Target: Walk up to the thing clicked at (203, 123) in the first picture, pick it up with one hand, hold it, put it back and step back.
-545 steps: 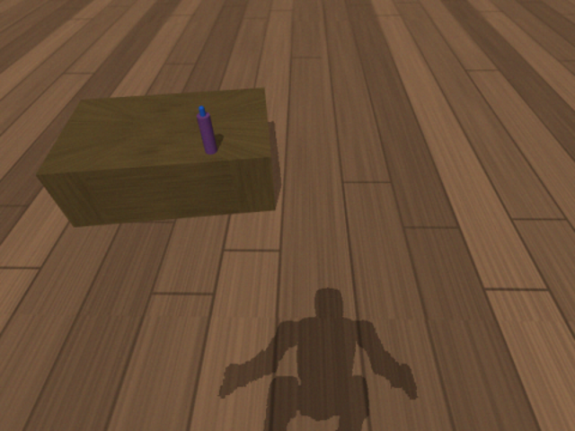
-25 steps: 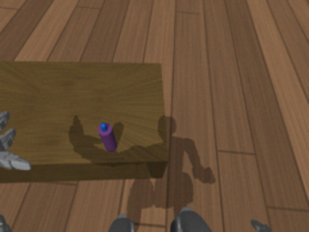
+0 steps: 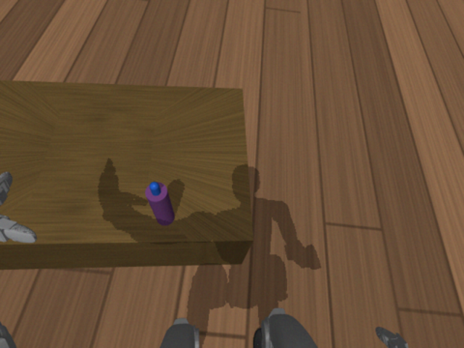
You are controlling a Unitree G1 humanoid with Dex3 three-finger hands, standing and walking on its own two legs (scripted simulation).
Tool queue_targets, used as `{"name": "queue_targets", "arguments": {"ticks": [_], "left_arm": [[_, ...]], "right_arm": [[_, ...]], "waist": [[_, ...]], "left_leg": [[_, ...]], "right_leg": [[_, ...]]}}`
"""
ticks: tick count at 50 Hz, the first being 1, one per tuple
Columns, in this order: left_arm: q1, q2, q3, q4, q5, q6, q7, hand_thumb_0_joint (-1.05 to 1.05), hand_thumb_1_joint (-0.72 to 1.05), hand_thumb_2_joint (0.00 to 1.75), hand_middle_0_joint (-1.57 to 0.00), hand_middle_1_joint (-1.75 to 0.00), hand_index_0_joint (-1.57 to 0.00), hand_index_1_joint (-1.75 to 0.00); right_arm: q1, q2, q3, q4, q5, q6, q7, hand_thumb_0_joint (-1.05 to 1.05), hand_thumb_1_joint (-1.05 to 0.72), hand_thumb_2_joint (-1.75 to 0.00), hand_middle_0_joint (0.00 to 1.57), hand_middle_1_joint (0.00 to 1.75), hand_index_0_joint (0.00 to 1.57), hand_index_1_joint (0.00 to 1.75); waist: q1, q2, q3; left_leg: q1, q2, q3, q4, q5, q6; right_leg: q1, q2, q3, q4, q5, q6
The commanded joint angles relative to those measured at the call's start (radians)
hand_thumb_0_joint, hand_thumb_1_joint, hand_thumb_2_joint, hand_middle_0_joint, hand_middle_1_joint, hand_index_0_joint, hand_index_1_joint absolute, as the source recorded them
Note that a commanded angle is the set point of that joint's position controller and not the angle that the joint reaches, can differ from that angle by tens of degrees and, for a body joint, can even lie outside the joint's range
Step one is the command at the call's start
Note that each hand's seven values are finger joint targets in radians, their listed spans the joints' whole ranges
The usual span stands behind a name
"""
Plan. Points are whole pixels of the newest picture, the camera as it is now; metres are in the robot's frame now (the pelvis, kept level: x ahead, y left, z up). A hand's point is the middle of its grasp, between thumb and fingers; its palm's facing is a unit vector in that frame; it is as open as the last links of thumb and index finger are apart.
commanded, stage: go down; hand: left
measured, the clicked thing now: (160, 202) +0.48 +0.17 -0.26
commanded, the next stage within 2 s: none
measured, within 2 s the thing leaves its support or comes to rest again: neither
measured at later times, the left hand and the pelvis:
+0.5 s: hand (14, 187) +0.40 +0.36 +0.00, palm faces +0.14 -0.99 -0.10, open 17.2 cm; pelvis -0.01 +0.00 -0.01, yaw +0 degrees
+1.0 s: hand (9, 178) +0.41 +0.37 +0.01, palm faces +0.14 -0.99 -0.08, open 17.1 cm; pelvis -0.01 +0.00 -0.02, yaw +0 degrees
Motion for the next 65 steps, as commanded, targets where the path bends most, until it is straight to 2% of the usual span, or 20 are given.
{"name": "queue_targets", "arguments": {"ticks": [1, 3, 5, 7, 10, 13, 16, 22, 35, 36, 41, 44, 46, 48, 52, 53, 56, 61, 63, 65], "left_arm": [[-0.309, 0.394, 0.063, -0.199, -0.025, -0.07, 0.01, 0.0, -0.52, 0.05, -0.07, -0.02, -0.05, -0.03], [-0.316, 0.377, 0.055, -0.203, -0.032, -0.071, 0.006, 0.0, -0.58, 0.07, -0.08, -0.05, -0.05, -0.07], [-0.318, 0.386, 0.053, -0.189, -0.029, -0.068, 0.004, 0.0, -0.47, 0.04, -0.07, -0.01, -0.05, -0.03], [-0.32, 0.375, 0.047, -0.164, -0.031, -0.068, 0.002, 0.0, -0.47, 0.06, -0.07, -0.02, -0.05, -0.04], [-0.312, 0.418, 0.08, -0.148, -0.031, -0.075, 0.002, 0.0, -0.49, 0.05, -0.07, -0.02, -0.05, -0.04], [-0.334, 0.404, 0.073, -0.145, -0.037, -0.082, -0.005, 0.0, -0.48, 0.05, -0.07, -0.02, -0.05, -0.04], [-0.359, 0.428, 0.078, -0.162, -0.033, -0.087, -0.009, 0.0, -0.46, 0.05, -0.07, -0.02, -0.05, -0.03], [-0.394, 0.464, 0.096, -0.174, -0.038, -0.1, -0.019, 0.0, -0.45, 0.06, -0.07, -0.02, -0.05, -0.04], [-0.422, 0.502, 0.116, -0.12, -0.041, -0.104, -0.037, 0.0, -0.48, 0.05, -0.07, -0.02, -0.05, -0.04], [-0.424, 0.494, 0.104, -0.106, -0.04, -0.103, -0.039, 0.0, -0.46, 0.06, -0.06, -0.03, -0.04, -0.04], [-0.43, 0.542, 0.133, -0.113, -0.04, -0.111, -0.046, 0.0, -0.47, 0.06, -0.07, -0.03, -0.05, -0.05], [-0.444, 0.526, 0.123, -0.095, -0.042, -0.112, -0.054, 0.0, -0.46, 0.08, -0.06, -0.04, -0.04, -0.06], [-0.453, 0.551, 0.132, -0.118, -0.04, -0.113, -0.058, 0.0, -0.46, 0.07, -0.06, -0.04, -0.04, -0.05], [-0.449, 0.54, 0.122, -0.104, -0.039, -0.11, -0.062, 0.0, -0.45, 0.07, -0.06, -0.04, -0.04, -0.05], [-0.466, 0.538, 0.122, -0.129, -0.049, -0.112, -0.07, 0.0, -0.45, 0.07, -0.06, -0.04, -0.04, -0.05], [-0.458, 0.555, 0.139, -0.132, -0.051, -0.109, -0.068, 0.0, -0.45, 0.07, -0.06, -0.04, -0.04, -0.05], [-0.465, 0.543, 0.125, -0.12, -0.049, -0.105, -0.071, 0.0, -0.45, 0.09, -0.06, -0.04, -0.04, -0.06], [-0.487, 0.545, 0.123, -0.122, -0.05, -0.106, -0.071, 0.0, -0.45, 0.08, -0.06, -0.04, -0.04, -0.06], [-0.466, 0.552, 0.134, -0.082, -0.05, -0.103, -0.07, 0.0, -0.46, 0.08, -0.06, -0.04, -0.04, -0.06], [-0.49, 0.546, 0.127, -0.107, -0.055, -0.11, -0.073, 0.0, -0.47, 0.08, -0.06, -0.04, -0.04, -0.06]], "right_arm": [[0.124, -0.198, -0.072, -0.055, 0.005, -0.023, -0.023, 0.0, -0.89, -0.9, 0.2, 0.3, 0.2, 0.3], [0.126, -0.199, -0.071, -0.046, 0.002, -0.022, -0.02, 0.0, -0.9, -0.9, 0.2, 0.3, 0.2, 0.3], [0.124, -0.204, -0.068, -0.051, 0.0, -0.019, -0.019, 0.0, -0.89, -0.9, 0.2, 0.3, 0.2, 0.3], [0.125, -0.201, -0.065, -0.048, 0.001, -0.017, -0.017, 0.0, -0.89, -0.9, 0.2, 0.3, 0.2, 0.3], [0.118, -0.202, -0.06, -0.063, 0.001, -0.015, -0.013, 0.0, -0.89, -0.9, 0.2, 0.3, 0.2, 0.3], [0.12, -0.2, -0.055, -0.069, 0.001, -0.014, -0.009, 0.0, -0.89, -0.9, 0.2, 0.3, 0.2, 0.3], [0.123, -0.204, -0.055, -0.072, -0.001, -0.012, -0.009, 0.0, -0.89, -0.9, 0.2, 0.3, 0.2, 0.3], [0.139, -0.212, -0.051, -0.06, -0.004, -0.011, -0.006, 0.0, -0.89, -0.9, 0.2, 0.3, 0.2, 0.3], [0.14, -0.213, -0.038, -0.067, -0.002, -0.005, -0.006, 0.0, -0.9, -0.9, 0.2, 0.3, 0.2, 0.3], [0.141, -0.216, -0.04, -0.067, 0.0, -0.006, -0.006, 0.0, -0.89, -0.9, 0.2, 0.3, 0.2, 0.3], [0.141, -0.218, -0.03, -0.072, -0.004, -0.004, -0.006, 0.0, -0.9, -0.9, 0.2, 0.3, 0.2, 0.3], [0.149, -0.215, -0.027, -0.06, -0.006, -0.002, -0.007, 0.0, -0.9, -0.9, 0.2, 0.3, 0.2, 0.3], [0.147, -0.221, -0.029, -0.065, -0.006, 0.0, -0.006, 0.0, -0.9, -0.9, 0.2, 0.3, 0.2, 0.3], [0.141, -0.218, -0.027, -0.068, -0.006, 0.002, -0.007, 0.0, -0.9, -0.9, 0.2, 0.3, 0.2, 0.3], [0.148, -0.225, -0.028, -0.059, -0.006, 0.002, -0.007, 0.0, -0.9, -0.9, 0.2, 0.3, 0.2, 0.3], [0.155, -0.228, -0.028, -0.064, -0.008, 0.002, -0.006, 0.0, -0.9, -0.9, 0.2, 0.3, 0.2, 0.3], [0.156, -0.222, -0.021, -0.065, -0.008, 0.005, -0.007, 0.0, -0.9, -0.9, 0.2, 0.3, 0.2, 0.3], [0.151, -0.228, -0.027, -0.064, -0.005, 0.006, -0.004, 0.0, -0.9, -0.9, 0.2, 0.3, 0.2, 0.3], [0.141, -0.22, -0.019, -0.072, -0.004, 0.006, -0.005, 0.0, -0.89, -0.9, 0.2, 0.3, 0.2, 0.3], [0.149, -0.218, -0.018, -0.07, -0.005, 0.005, -0.004, 0.0, -0.89, -0.9, 0.2, 0.3, 0.2, 0.3]], "waist": [[0.007, 0.181, -0.412], [0.01, 0.214, -0.415], [0.011, 0.217, -0.413], [0.005, 0.211, -0.395], [0.019, 0.199, -0.395], [0.006, 0.168, -0.409], [0.006, 0.179, -0.423], [0.009, 0.232, -0.459], [-0.007, 0.2, -0.444], [-0.01, 0.199, -0.43], [-0.009, 0.196, -0.475], [-0.021, 0.211, -0.474], [-0.012, 0.242, -0.487], [-0.017, 0.241, -0.469], [-0.02, 0.274, -0.493], [-0.009, 0.261, -0.51], [-0.024, 0.249, -0.498], [-0.016, 0.27, -0.467], [-0.02, 0.241, -0.454], [-0.025, 0.24, -0.468]], "left_leg": [[0.29, -0.019, 0.003, -0.132, 0.432, 0.009], [0.323, -0.012, -0.012, -0.137, 0.459, -0.002], [0.337, -0.01, -0.013, -0.125, 0.48, -0.001], [0.309, -0.008, -0.021, -0.126, 0.469, -0.006], [0.249, -0.014, -0.014, -0.124, 0.411, 0.001], [0.22, -0.015, -0.01, -0.12, 0.392, 0.006], [0.213, -0.02, -0.003, -0.109, 0.381, 0.009], [0.273, -0.013, -0.024, -0.09, 0.443, -0.003], [0.17, -0.02, -0.015, -0.067, 0.353, 0.009], [0.176, -0.02, -0.015, -0.071, 0.333, 0.008], [0.161, -0.024, -0.009, -0.047, 0.37, 0.014], [0.161, -0.023, -0.014, -0.036, 0.397, 0.011], [0.19, -0.021, -0.02, -0.035, 0.42, 0.007], [0.184, -0.021, -0.021, -0.039, 0.384, 0.005], [0.242, -0.012, -0.039, -0.037, 0.444, -0.007], [0.25, -0.013, -0.038, -0.03, 0.477, -0.005], [0.225, -0.016, -0.034, -0.024, 0.488, 0.0], [0.237, -0.009, -0.048, -0.037, 0.454, -0.008], [0.185, -0.014, -0.038, -0.038, 0.385, 0.0], [0.17, -0.017, -0.034, -0.034, 0.383, 0.001]], "right_leg": [[0.203, 0.02, 0.015, -0.086, 0.256, -0.05], [0.161, 0.023, 0.004, -0.071, 0.246, -0.054], [0.138, 0.024, 0.002, -0.075, 0.245, -0.054], [0.124, 0.028, -0.005, -0.063, 0.236, -0.057], [0.156, 0.023, 0.001, -0.059, 0.214, -0.056], [0.183, 0.022, 0.006, -0.051, 0.224, -0.052], [0.182, 0.02, 0.013, -0.054, 0.222, -0.051], [0.11, 0.021, 0.002, -0.026, 0.222, -0.056], [0.117, 0.02, 0.012, -0.016, 0.194, -0.052], [0.098, 0.023, 0.012, -0.017, 0.177, -0.053], [0.136, 0.018, 0.02, -0.011, 0.218, -0.049], [0.115, 0.018, 0.016, 0.002, 0.233, -0.05], [0.089, 0.017, 0.014, 0.008, 0.229, -0.053], [0.076, 0.021, 0.01, 0.003, 0.206, -0.054], [0.029, 0.025, -0.006, 0.019, 0.209, -0.058], [0.047, 0.025, -0.006, 0.019, 0.233, -0.056], [0.065, 0.022, -0.003, 0.019, 0.254, -0.054], [-0.002, 0.029, -0.011, 0.027, 0.201, -0.059], [0.032, 0.027, -0.006, 0.019, 0.182, -0.056], [0.055, 0.024, -0.001, 0.024, 0.195, -0.055]]}}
